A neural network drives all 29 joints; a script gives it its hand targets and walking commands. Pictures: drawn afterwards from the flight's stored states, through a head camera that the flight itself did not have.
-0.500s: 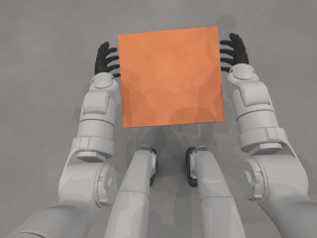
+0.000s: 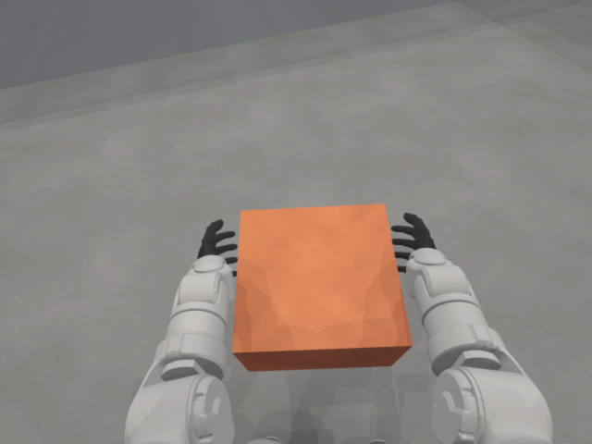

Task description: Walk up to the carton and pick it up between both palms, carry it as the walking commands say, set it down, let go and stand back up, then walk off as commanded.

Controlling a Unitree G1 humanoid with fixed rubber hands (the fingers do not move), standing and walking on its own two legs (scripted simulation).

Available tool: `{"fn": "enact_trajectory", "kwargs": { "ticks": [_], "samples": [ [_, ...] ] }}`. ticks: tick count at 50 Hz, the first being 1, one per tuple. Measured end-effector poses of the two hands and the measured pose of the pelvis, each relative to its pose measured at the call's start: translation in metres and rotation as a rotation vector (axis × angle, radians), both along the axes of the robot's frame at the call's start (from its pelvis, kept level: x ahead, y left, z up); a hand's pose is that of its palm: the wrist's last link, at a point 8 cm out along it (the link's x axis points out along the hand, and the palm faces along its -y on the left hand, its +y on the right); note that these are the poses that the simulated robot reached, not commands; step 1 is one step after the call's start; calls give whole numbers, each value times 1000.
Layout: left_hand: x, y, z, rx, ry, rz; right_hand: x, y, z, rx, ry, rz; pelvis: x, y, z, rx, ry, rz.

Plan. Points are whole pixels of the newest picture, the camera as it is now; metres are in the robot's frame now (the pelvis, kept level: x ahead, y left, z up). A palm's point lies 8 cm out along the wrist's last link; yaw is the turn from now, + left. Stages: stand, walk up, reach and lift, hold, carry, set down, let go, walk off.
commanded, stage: reach and lift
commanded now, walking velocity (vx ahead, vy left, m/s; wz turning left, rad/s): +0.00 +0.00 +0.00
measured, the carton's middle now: (316, 288) +0.36 +0.03 -0.05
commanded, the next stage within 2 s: hold in 1.60 s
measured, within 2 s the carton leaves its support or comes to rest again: neither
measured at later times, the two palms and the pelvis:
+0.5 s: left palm (204, 263) +0.33 +0.18 +0.06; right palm (430, 260) +0.35 -0.13 +0.06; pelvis +0.07 +0.01 +0.03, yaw +2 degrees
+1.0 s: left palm (207, 266) +0.33 +0.18 +0.06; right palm (441, 263) +0.34 -0.14 +0.07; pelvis +0.04 +0.02 +0.03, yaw +1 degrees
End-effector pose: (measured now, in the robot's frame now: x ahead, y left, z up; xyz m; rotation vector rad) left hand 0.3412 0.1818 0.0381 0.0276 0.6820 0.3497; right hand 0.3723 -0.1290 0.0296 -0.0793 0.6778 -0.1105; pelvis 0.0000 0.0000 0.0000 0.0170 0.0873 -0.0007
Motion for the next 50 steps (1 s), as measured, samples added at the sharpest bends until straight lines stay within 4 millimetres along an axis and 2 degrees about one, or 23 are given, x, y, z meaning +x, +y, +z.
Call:
{"fn": "enact_trajectory", "kwargs": {
  "ticks": [3,8,13,20,25,37,44,50],
  "samples": [
    [5,-1,15,-7,-1,-27,4,-4,17,25,-2,13,15,1,7,-1,-33,4],
    [3,1,26,-54,6,-119,6,-14,31,41,9,89,39,1,22,0,-107,0],
    [-1,-1,27,-48,21,-131,3,-14,34,7,16,80,55,2,29,-3,-161,20],
    [-9,-4,26,5,40,-32,-12,-5,31,0,25,-13,68,3,34,-7,-152,25],
    [-11,1,26,-11,53,-44,-19,-2,27,16,41,-34,69,5,35,-11,-151,31],
    [-10,0,39,-14,10,-104,-19,-10,43,49,-6,10,59,12,33,-12,-190,38],
    [-14,-3,30,-43,30,-147,-26,-15,43,21,9,-8,51,14,32,-14,-195,27],
    [-16,-5,26,-12,45,-108,-31,-12,38,19,16,-23,43,17,31,-15,-178,25]
  ]
}}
